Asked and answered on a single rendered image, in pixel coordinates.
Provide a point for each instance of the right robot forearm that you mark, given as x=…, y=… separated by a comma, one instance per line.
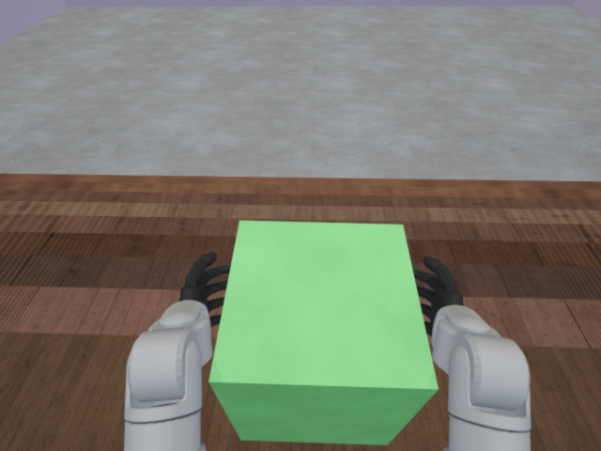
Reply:
x=489, y=397

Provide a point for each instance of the right robot hand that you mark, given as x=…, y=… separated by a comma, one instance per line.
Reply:
x=445, y=293

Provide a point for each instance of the carton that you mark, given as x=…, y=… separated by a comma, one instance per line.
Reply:
x=322, y=336

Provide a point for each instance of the left robot hand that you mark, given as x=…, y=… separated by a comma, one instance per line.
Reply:
x=195, y=284

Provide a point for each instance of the left robot forearm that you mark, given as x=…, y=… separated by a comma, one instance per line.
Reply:
x=164, y=381

